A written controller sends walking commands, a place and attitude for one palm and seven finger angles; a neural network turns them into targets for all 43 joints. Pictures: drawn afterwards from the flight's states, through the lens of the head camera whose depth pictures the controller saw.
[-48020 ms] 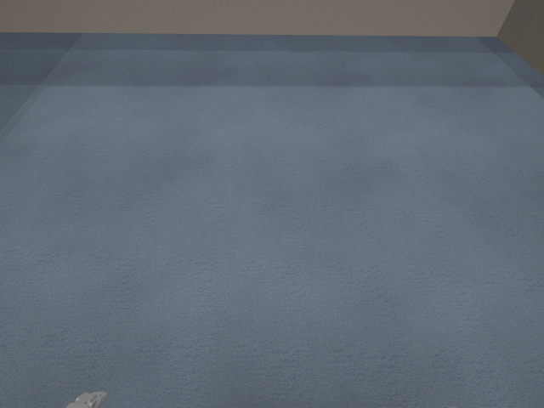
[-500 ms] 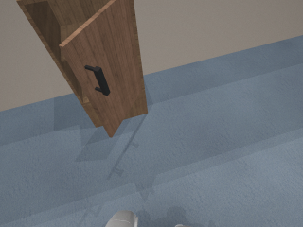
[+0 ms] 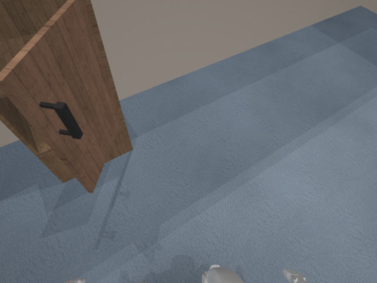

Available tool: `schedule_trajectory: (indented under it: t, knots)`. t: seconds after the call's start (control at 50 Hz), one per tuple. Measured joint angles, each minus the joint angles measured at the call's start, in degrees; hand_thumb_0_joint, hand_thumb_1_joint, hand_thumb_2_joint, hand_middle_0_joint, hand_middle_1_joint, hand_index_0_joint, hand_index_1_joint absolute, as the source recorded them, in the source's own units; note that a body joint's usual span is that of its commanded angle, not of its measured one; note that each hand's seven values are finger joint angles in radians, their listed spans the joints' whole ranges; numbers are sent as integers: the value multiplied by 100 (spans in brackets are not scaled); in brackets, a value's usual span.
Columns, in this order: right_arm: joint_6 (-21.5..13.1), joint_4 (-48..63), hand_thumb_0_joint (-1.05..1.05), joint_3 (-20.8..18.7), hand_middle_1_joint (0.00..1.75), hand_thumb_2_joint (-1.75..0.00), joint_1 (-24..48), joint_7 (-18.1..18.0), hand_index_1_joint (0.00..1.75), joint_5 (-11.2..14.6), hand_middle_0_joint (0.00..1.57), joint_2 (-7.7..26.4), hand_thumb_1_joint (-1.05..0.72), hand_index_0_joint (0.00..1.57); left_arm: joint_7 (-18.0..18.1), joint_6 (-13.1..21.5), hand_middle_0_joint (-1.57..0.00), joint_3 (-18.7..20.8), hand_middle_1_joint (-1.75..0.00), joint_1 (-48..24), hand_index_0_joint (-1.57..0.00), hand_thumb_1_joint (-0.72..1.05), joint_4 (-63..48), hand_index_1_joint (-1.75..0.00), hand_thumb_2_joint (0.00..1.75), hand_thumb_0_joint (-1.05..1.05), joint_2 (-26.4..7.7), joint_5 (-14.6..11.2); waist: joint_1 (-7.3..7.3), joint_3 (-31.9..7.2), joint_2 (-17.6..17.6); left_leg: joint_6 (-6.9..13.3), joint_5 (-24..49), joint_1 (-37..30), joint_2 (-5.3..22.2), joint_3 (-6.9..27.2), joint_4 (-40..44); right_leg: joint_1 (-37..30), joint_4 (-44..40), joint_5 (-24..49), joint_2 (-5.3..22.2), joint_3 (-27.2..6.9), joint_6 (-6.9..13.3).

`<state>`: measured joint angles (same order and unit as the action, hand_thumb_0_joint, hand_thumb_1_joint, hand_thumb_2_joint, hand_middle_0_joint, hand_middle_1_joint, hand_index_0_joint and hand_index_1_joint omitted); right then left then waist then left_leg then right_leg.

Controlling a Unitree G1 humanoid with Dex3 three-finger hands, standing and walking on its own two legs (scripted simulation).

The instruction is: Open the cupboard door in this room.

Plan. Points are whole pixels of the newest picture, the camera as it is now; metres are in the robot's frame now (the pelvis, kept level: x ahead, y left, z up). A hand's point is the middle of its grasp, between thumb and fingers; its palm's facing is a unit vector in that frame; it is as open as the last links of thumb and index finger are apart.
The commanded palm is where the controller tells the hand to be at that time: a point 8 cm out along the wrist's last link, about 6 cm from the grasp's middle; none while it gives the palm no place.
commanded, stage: walk to a spot facing it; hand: left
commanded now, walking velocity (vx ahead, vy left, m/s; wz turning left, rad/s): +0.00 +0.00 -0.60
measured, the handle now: (62, 120) +0.46 +0.39 -0.03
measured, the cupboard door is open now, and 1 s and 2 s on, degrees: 48 48 48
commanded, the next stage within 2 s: turn to face it in 1.82 s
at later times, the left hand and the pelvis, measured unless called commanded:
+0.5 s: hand (144, 240) +0.22 +0.13 -0.18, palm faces -0.37 -0.92 -0.16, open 7.4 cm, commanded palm none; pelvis +0.07 -0.02 -0.01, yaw -21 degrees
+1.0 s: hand (220, 184) +0.39 -0.06 -0.17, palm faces -0.56 -0.81 -0.21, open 7.2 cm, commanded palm none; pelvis +0.22 -0.17 +0.00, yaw -35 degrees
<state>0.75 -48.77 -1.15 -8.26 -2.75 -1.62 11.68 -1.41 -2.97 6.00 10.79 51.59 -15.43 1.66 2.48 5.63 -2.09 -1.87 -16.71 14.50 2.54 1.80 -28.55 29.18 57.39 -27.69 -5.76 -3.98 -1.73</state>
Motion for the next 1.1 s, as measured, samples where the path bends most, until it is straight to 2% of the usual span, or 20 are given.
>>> schedule_trajectory:
  t: [0.06, 0.12, 0.16, 0.2, 0.24, 0.28, 0.34, 0.42, 0.46, 0.52, 0.56, 0.62, 0.68, 0.76, 0.8, 0.84, 0.88, 0.92, 0.98, 1.1]
  knots:
    - [21, -73, 1, 1, 30, -90, -212, 8, 30, -38, 20, 73, -91, 20, -63, -10, -20, -17, -30, -125, -19, 91, -92, -30, 90, 0, -30, -15, -16, 104, 164, -53, -58, -171, 237, -192, 41, -28, -204, 35, 346, 371, -48]
    - [41, -129, 1, -29, 30, -90, -390, 47, 30, -32, 20, 165, -91, 20, -115, 1, -20, -64, -30, -202, -19, 91, -128, -30, 90, 0, -50, -27, -110, 168, 325, -150, -265, -257, 477, -430, -165, -403, -1155, 313, 501, 595, 20]
    - [68, -148, 1, -60, 30, -90, -547, 79, 30, 1, 20, 240, -91, 20, -140, 49, -20, -100, -30, -220, -19, 91, -162, -30, 90, 0, -87, -33, -178, 151, 377, -237, -530, -191, 599, -563, -554, -819, -2011, 1015, 544, 679, 129]
    - [153, -200, 1, -96, 30, -90, -626, 107, 30, 64, 20, 320, -91, 20, -81, 164, -20, -120, -30, -227, -19, 91, -174, -30, 90, 0, -128, -27, -212, 87, 303, -209, -1110, 222, 551, -593, -1665, -882, -2204, 1234, 582, 464, 322]
    - [251, -314, 1, -163, 30, -90, -549, 110, 30, 92, 20, 435, -91, 20, -3, 159, -20, -166, -30, -277, -19, 91, -145, -30, 90, 0, -18, -26, -274, 157, 423, -156, -1518, 630, 447, -363, -2683, -848, -2012, 1021, 470, 397, 286]
    - [266, -371, 1, -189, 30, -90, -508, 142, 30, 85, 20, 453, -91, 20, 51, 131, -20, -197, -30, -246, -19, 91, -138, -30, 90, 0, 52, -5, -300, 135, 364, -138, -1464, 903, 322, -371, -3062, -917, -2125, 1023, 437, 266, 266]
    - [171, -333, 1, -191, 30, -90, -527, 217, 30, 77, 20, 381, -91, 20, 47, 123, -20, -233, -30, -143, -20, 91, -65, -30, 90, 0, 111, 28, -300, 7, 168, -116, -1247, 906, 172, -531, -2422, -1048, -2375, 1113, 428, 13, 286]
    - [-122, -176, 1, -131, 30, -90, -713, 237, 30, 43, 20, 318, -91, 20, -31, 85, -20, -250, -30, 73, -20, 91, 33, -30, 90, 0, 208, 4, -337, -270, 117, 2, -801, 316, 76, -657, -584, -965, -2109, 620, 292, -237, 348]
    - [-286, -190, 1, -82, 30, -90, -830, 174, 30, -27, 20, 234, -91, 20, -82, 22, -20, -216, -30, 69, -20, 91, 116, -30, 90, 0, 228, -5, -409, -317, 98, 166, -367, 282, 150, -781, -642, -604, -1078, 26, 306, -67, 333]
    - [-378, -305, 1, 20, 30, -90, -1159, 161, 30, -56, 20, 46, -91, 20, -201, 46, -20, -158, -30, -74, -20, 91, 173, -30, 90, 1, 206, 60, -440, -351, 12, 181, -293, -110, 237, -998, -242, 23, 390, 472, 517, 293, 266]
    - [-418, -443, 1, 76, 30, -90, -1371, 142, 30, -48, 20, -56, -91, 20, -252, 86, -20, -154, -30, -211, -19, 91, 121, -30, 90, 1, 221, 60, -404, -329, 13, 110, -203, -423, 308, -1148, 171, 341, 744, 872, 679, 483, 210]
    - [-455, -641, 1, 122, 30, -90, -1639, 128, 30, -51, 20, -165, -91, 20, -278, 128, -20, -188, -30, -438, -19, 91, 38, -30, 90, 1, 271, 41, -408, -239, 77, 15, -175, -834, 437, -1394, 578, 567, 383, 1184, 825, 703, 207]
    - [-441, -801, 1, 137, 30, -90, -1870, 126, 30, -66, 20, -237, -91, 20, -293, 121, -19, -222, -30, -700, -19, 91, 15, -30, 90, 1, 307, 30, -524, -128, 120, -118, -311, -1176, 533, -1638, 730, 510, -551, 1322, 876, 907, 263]
    - [-359, -1018, 1, 120, 30, -90, -2154, 150, 30, -54, 20, -258, -91, 20, -297, 181, -19, -271, -30, -994, -19, 91, -30, -30, 90, 1, 334, 20, -689, 15, 235, -356, -791, -1481, 756, -1875, 378, 13, -1708, 1218, 700, 1172, 482]
    - [-270, -1148, 1, 124, 30, -90, -2304, 196, 30, 30, 20, -314, -91, 20, -272, 370, -20, -282, -30, -1023, -19, 91, -104, -30, 90, 0, 291, 20, -667, 6, 134, -289, -1099, -1137, 889, -1778, -895, -379, -2100, 1443, 678, 1151, 690]
    - [-97, -1282, 1, 72, 30, -90, -2034, 219, 30, 102, 20, -288, -91, 20, -152, 516, -20, -258, -30, -987, -19, 91, -109, -30, 90, 0, 336, -59, -630, 148, 184, -159, -1307, -292, 856, -1059, -2941, -404, -1711, 1229, 588, 1132, 690]
    - [-26, -1270, 1, -9, 30, -90, -1639, 208, 30, 96, 20, -237, -91, 20, -44, 527, -20, -273, -30, -808, -19, 91, -36, -30, 90, 0, 390, -83, -643, 202, 243, -110, -1000, 485, 766, -637, -4005, -651, -1862, 1063, 468, 1098, 660]
    - [-42, -1127, 2, -75, 30, -90, -1251, 202, 30, 59, 20, -209, -91, 20, 29, 497, -20, -284, -30, -559, -19, 91, 121, -30, 90, 0, 439, -54, -634, 148, 237, -106, -713, 1023, 742, -530, -3965, -940, -2267, 1146, 373, 1003, 617]
    - [-125, -832, 1, -129, 30, -90, -799, 230, 30, 30, 20, -215, -91, 20, 108, 507, -20, -178, -30, -192, -20, 93, 356, -30, 90, -1, 475, -58, -570, -29, 194, -116, -331, 1503, 698, -509, -3184, -1338, -2845, 1246, 284, 863, 657]
    - [-233, -536, 1, -163, 30, -90, -93, 328, 30, 24, 20, -199, -91, 19, 53, 601, -20, -166, -30, 412, -20, 94, 698, -30, 90, -1, 356, -28, -197, -249, 161, -69, 159, 1469, 441, -568, -1425, -2094, -3417, 1055, 209, 609, 591]
